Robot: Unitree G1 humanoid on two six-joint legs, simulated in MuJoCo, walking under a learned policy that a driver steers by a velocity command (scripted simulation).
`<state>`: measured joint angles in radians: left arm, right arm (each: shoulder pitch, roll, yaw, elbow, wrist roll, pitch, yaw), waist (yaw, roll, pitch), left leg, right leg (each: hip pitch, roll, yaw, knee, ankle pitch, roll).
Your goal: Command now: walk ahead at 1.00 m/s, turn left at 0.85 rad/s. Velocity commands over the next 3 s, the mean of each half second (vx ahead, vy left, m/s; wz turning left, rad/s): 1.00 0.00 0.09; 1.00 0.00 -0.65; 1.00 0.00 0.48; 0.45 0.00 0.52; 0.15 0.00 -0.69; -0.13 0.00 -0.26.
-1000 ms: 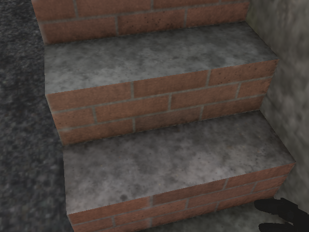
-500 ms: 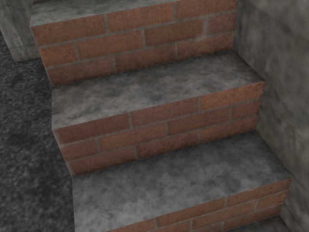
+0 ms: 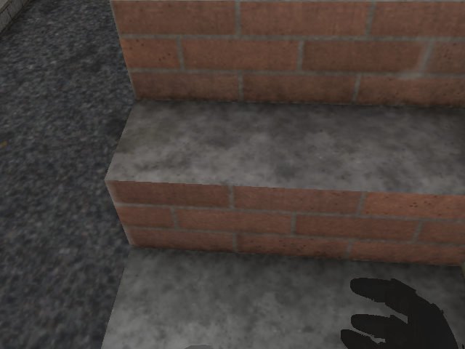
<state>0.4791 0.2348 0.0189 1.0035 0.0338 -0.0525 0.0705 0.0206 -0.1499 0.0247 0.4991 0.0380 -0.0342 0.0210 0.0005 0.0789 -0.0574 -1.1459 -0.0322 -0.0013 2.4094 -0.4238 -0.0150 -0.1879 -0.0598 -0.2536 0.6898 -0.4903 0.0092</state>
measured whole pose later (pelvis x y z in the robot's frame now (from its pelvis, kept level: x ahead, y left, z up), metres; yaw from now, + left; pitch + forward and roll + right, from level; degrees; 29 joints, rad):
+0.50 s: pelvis +0.08 -0.03 +0.19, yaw +3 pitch -1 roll +0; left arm 0.51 0.16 0.05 0.91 -0.01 -0.03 -0.04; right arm -0.29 -0.20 -0.02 0.53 -0.03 -0.06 0.08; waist 0.20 0.14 0.09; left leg -0.28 -0.03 0.01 0.96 -0.12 0.03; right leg -0.58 0.18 0.19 1.02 -0.38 -0.08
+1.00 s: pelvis -0.06 -0.05 +0.04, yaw -19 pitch +1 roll -1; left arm 0.02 0.08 -0.08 0.36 -0.01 -0.03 0.11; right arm 0.24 -0.27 0.05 0.62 -0.09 0.03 0.04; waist -0.04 0.05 -0.01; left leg -0.30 0.02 0.08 0.66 -0.04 0.13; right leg -1.06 0.26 0.09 1.98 -0.62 0.02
